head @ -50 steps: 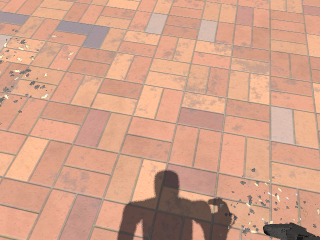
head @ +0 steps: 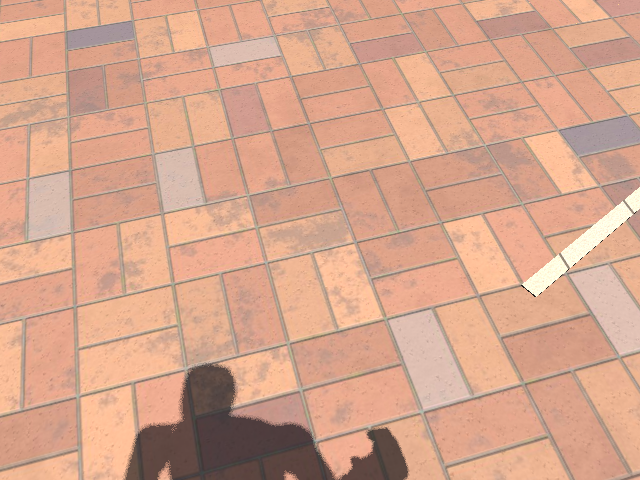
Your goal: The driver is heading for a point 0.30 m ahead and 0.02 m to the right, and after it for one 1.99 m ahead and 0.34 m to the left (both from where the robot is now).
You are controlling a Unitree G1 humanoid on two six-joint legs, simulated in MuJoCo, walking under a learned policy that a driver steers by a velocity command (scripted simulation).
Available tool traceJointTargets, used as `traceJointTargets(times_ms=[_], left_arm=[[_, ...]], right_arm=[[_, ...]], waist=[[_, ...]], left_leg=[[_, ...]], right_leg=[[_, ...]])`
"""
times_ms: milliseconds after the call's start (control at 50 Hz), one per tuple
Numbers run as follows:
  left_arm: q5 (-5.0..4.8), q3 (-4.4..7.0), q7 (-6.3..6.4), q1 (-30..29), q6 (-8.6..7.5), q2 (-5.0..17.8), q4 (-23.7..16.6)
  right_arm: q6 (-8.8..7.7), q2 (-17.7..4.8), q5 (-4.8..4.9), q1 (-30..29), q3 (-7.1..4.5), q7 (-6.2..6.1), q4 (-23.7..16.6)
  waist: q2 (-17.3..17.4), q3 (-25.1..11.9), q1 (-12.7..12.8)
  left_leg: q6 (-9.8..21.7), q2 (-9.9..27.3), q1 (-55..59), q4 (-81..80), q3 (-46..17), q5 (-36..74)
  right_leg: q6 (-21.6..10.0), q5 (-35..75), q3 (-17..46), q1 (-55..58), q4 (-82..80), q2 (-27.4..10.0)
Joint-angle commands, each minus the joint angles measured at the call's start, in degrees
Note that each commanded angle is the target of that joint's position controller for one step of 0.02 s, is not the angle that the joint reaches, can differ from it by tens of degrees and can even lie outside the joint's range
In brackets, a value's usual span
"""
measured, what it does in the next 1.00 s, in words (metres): steps on the spot: left foot, then right foot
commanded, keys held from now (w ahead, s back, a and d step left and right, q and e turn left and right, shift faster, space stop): e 0.52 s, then no key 0.06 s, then q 0.10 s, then w+q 0.32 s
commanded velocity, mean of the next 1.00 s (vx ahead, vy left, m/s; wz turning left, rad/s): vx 0.10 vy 0.00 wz -0.30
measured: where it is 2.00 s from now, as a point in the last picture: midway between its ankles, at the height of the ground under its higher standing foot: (347, 412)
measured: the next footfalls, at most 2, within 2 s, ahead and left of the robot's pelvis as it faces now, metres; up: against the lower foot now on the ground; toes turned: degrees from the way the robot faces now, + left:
left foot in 0.04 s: +0.16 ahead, +0.11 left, +0.00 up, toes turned -4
right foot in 0.48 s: +0.04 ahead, -0.10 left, +0.00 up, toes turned -18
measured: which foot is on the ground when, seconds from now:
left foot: up 0.00-0.02, down 0.04-0.48, up 0.50-1.00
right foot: down 0.00-0.02, up 0.04-0.46, down 0.48-1.00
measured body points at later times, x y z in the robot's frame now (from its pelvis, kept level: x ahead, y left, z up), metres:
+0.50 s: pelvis +0.03 +0.00 +0.00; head +0.04 -0.02 +0.44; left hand +0.25 +0.21 -0.09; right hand +0.06 -0.30 -0.12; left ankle +0.12 +0.11 -0.73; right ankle +0.00 -0.08 -0.74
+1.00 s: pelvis +0.08 +0.00 +0.01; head +0.09 +0.01 +0.46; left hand +0.20 +0.25 -0.12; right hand +0.12 -0.29 -0.09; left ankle +0.10 +0.10 -0.71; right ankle +0.00 -0.08 -0.73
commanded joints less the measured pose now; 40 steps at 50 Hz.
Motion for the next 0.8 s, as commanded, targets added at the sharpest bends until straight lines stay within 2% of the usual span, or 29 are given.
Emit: traceJointTargets(times_ms=[20, 40, 60, 80, 100, 120, 140, 180, 220, 300, 340, 400, 440, 460, 480, 500, 520, 540, 560, 580, 600, 620, 660, 680, 700, 740, 760, 800], left_arm=[[-0.87, 1.82, -0.06, -5.2, -1.12, 8.4, -5.3], [-1.77, 0.58, -0.13, -2.5, -1.65, 4.0, -7.6], [-0.97, 1.11, 0.41, 6.6, -0.87, 4.3, -6.6], [0.67, 1.42, 0.74, 9.2, 0.42, 6.6, -4.4], [1.21, 1.63, 0.30, 4.2, 1.41, 8.0, -4.3], [1.14, 1.82, -0.38, -0.5, 2.20, 8.3, -5.2], [0.84, 1.77, -1.08, -2.2, 2.96, 7.5, -5.9], [0.11, 1.30, -1.89, -1.7, 3.79, 6.1, -6.1], [-0.07, 1.01, -2.12, -2.5, 3.89, 5.4, -6.8], [0.38, 0.28, -2.94, -6.7, 4.51, 4.4, -9.0], [0.22, -0.30, -3.48, -8.6, 4.54, 3.6, -10.2], [-0.12, -0.45, -3.76, -9.7, 4.11, 4.1, -11.4], [-0.21, -0.50, -3.81, -7.9, 3.45, 3.8, -11.4], [-0.10, -0.36, -3.56, -5.7, 2.93, 4.1, -10.6], [0.38, 0.10, -2.90, -4.5, 2.31, 6.1, -10.3], [0.53, 1.59, -2.22, -5.8, 2.00, 13.9, -12.6], [1.13, 2.90, -1.70, -2.4, 2.16, 16.3, -12.0], [1.04, 2.00, -1.29, -4.6, 2.12, 13.0, -11.4], [0.50, 1.08, -1.14, -8.7, 2.04, 10.1, -11.7], [0.49, 0.68, -0.97, -12.1, 1.93, 8.7, -12.4], [0.10, -0.04, -0.63, -12.9, 1.54, 6.6, -12.6], [-0.13, -0.86, -0.59, -12.3, 1.16, 4.5, -12.4], [0.02, -1.98, -0.38, -11.1, 0.35, 2.1, -11.3], [0.27, -2.42, -0.18, -10.5, 0.05, 1.4, -10.6], [0.54, -2.43, -0.01, -8.6, -0.09, 1.8, -9.6], [1.10, -1.07, -0.07, -4.4, 0.24, 6.0, -7.6], [1.22, -0.80, -0.14, -3.4, 0.30, 6.8, -7.0], [1.18, -0.52, -0.04, -2.5, -0.17, 7.2, -6.0]], right_arm=[[-2.26, -9.0, -0.51, 11.3, -2.56, -1.38, -1.0], [-2.44, -13.5, -0.78, 15.7, -3.26, -2.18, -1.7], [-1.10, -13.9, 0.28, 14.5, -3.15, -1.63, -2.9], [0.02, -11.8, 1.31, 13.1, -3.39, -1.42, -3.1], [0.58, -7.8, 1.32, 9.4, -2.51, -1.67, -4.5], [1.22, -5.2, 0.87, 5.7, -1.59, -1.83, -5.2], [1.49, -5.6, 0.18, 4.1, -1.55, -2.06, -5.3], [1.36, -7.0, -0.48, 4.4, -2.17, -2.07, -4.7], [1.01, -7.2, -0.50, 5.8, -2.49, -1.87, -4.3], [1.45, -8.0, -0.57, 6.5, -3.18, -1.56, -4.0], [1.77, -8.9, -0.73, 6.3, -3.67, -1.15, -4.0], [2.37, -10.6, -0.96, 7.4, -4.48, -0.56, -3.6], [2.89, -11.5, -0.41, 7.1, -4.88, -0.37, -3.4], [3.16, -11.2, -0.19, 8.0, -4.99, -0.28, -3.0], [3.48, -9.7, -0.29, 10.4, -4.94, 0.11, -2.3], [4.03, -4.0, -0.35, 11.5, -3.52, 0.45, -5.4], [4.95, -7.7, -0.65, 3.9, -4.18, -0.62, -7.1], [5.35, -6.9, 0.29, 4.2, -4.07, -0.58, -6.8], [5.17, -6.8, 0.79, 6.2, -4.09, -0.33, -5.5], [4.74, -7.6, 0.45, 8.3, -4.49, -0.21, -3.9], [4.64, -8.1, -0.30, 10.9, -4.73, 0.05, -2.1], [4.70, -8.0, -0.35, 11.9, -4.74, 0.36, -1.2], [5.14, -5.8, 0.40, 11.7, -4.06, 0.94, -0.4], [5.40, -4.6, 0.59, 11.2, -3.56, 1.17, -0.1], [5.50, -4.0, 0.29, 10.8, -3.16, 1.47, 0.1], [5.34, -6.1, -0.38, 8.2, -3.63, 1.89, -0.6], [5.11, -7.0, -0.40, 7.2, -3.90, 2.10, -0.9], [4.30, -7.0, -0.36, 6.4, -3.97, 2.42, -1.1]], waist=[[-4.8, -8.3, -8.5], [5.6, -16.1, -8.2], [11.7, -19.3, -3.3], [9.1, -20.2, -2.4], [4.9, -15.0, -3.1], [2.8, -9.6, -3.2], [5.1, -6.7, -2.9], [6.5, -5.9, -2.6], [5.8, -7.1, -2.8], [7.0, -6.6, -4.0], [7.8, -6.2, -4.6], [8.3, -6.8, -5.5], [7.1, -7.1, -4.1], [5.0, -7.1, -3.1], [-3.0, -5.4, -3.0], [-20.3, -4.2, -4.9], [-13.7, -0.9, 0.0], [-10.9, -0.6, -2.7], [-9.8, -0.1, -5.1], [-10.0, -1.6, -6.5], [-10.5, -3.8, -6.6], [-9.1, -6.1, -6.5], [-6.9, -7.2, -6.1], [-7.1, -6.7, -5.6], [-8.2, -6.8, -4.5], [-10.8, -3.7, -1.4], [-10.5, -1.9, -0.8], [-8.5, 0.7, -0.7]], left_leg=[[3.4, 1.9, 20.6, -13.7, -2.4, 11.7], [7.3, 18.7, 34.0, -10.9, -15.2, 35.5], [14.2, 29.1, 37.0, -8.6, -27.5, 58.6], [17.4, 29.0, 33.7, -9.2, -28.6, 49.1], [16.7, 25.0, 27.9, -12.8, -23.4, 31.9], [13.9, 19.5, 21.9, -16.5, -16.0, 19.8], [12.7, 16.5, 18.3, -18.3, -11.4, 15.9], [12.5, 14.1, 15.0, -19.2, -5.1, 17.4], [13.1, 14.6, 16.4, -19.2, -2.9, 17.4], [13.4, 16.2, 17.1, -20.8, -0.9, 4.8], [12.8, 16.5, 15.4, -20.8, 0.8, 0.5], [11.9, 17.8, 15.5, -18.9, 2.0, -0.9], [9.8, 17.8, 14.4, -15.0, 3.9, 0.4], [7.2, 16.9, 11.8, -11.2, 5.9, 0.5], [2.8, 13.9, 7.4, -2.7, 9.9, -5.4], [-2.6, 4.6, -7.2, 12.1, 14.4, -26.7], [-2.3, 1.8, -7.3, 20.9, 4.6, -27.3], [-1.8, 2.8, -5.7, 23.9, 1.9, -22.3], [-1.2, 3.2, -4.2, 23.6, 1.3, -16.8], [-0.8, 2.7, -3.3, 23.7, 2.0, -13.2], [-0.8, 2.2, -2.0, 25.5, 3.3, -11.5], [-1.0, 2.0, -0.1, 26.2, 3.3, -11.3], [-1.3, 2.5, 2.7, 21.8, 2.6, -10.8], [-1.3, 2.7, 4.2, 17.3, 2.1, -10.7], [-1.2, 2.5, 5.7, 13.5, 2.3, -10.6], [-0.1, 0.9, 2.8, 11.8, 3.1, -12.8], [0.6, 0.5, 0.7, 11.0, 2.3, -13.9], [1.9, 0.6, -2.3, 9.6, 1.0, -14.7]], right_leg=[[1.5, 45.7, 9.2, -3.6, 14.2, -9.8], [3.6, 15.9, 2.4, -11.2, 29.5, -5.2], [3.7, -22.1, -3.4, -19.4, 39.1, 2.2], [4.3, -19.1, -4.3, -21.1, 46.2, -2.0], [5.0, -13.5, -5.1, -22.8, 47.6, -4.1], [6.0, -9.4, -5.7, -22.5, 45.3, -5.7], [7.1, -6.9, -6.3, -22.2, 44.4, -6.4], [8.0, -3.8, -7.9, -19.9, 44.0, -6.2], [8.2, -2.9, -8.4, -20.2, 41.6, -6.3], [7.9, -2.1, -10.0, -20.3, 32.1, -9.0], [7.1, -2.8, -11.4, -16.6, 25.3, -9.9], [5.6, -4.4, -13.8, -12.2, 17.9, -9.5], [4.1, -0.9, -15.2, -7.2, 8.8, -8.7], [3.1, 2.2, -14.6, -2.7, 2.3, -7.9], [1.8, 3.6, -5.6, -0.5, -7.5, -11.9], [-3.6, 8.7, 20.8, 2.0, -13.5, -29.9], [-9.7, 20.3, 20.8, -7.1, -12.7, -32.0], [-9.3, 21.7, 14.3, -8.0, -11.5, -28.2], [-7.1, 20.3, 8.9, -8.8, -11.6, -24.0], [-5.2, 21.2, 5.5, -6.9, -10.9, -20.5], [-5.3, 28.1, 2.8, -4.6, -10.0, -19.4], [-5.4, 33.2, 1.3, -3.0, -9.4, -19.4], [-5.0, 34.2, -0.7, -1.0, -9.8, -19.9], [-4.6, 31.8, -1.3, -0.5, -10.3, -20.1], [-4.3, 22.3, -1.0, 0.2, -12.1, -20.2], [-5.5, 1.6, 3.4, 2.0, -16.2, -22.1], [-6.1, -4.5, 5.4, 2.8, -17.6, -23.4], [-6.8, -8.8, 7.0, 4.6, -19.2, -25.3]])
Velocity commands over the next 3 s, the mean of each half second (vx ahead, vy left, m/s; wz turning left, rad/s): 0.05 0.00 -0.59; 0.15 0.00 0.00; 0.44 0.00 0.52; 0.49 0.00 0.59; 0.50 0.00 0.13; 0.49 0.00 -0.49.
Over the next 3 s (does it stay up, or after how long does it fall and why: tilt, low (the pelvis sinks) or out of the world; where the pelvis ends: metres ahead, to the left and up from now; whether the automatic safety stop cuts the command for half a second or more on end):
stays up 1.11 0.25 0.01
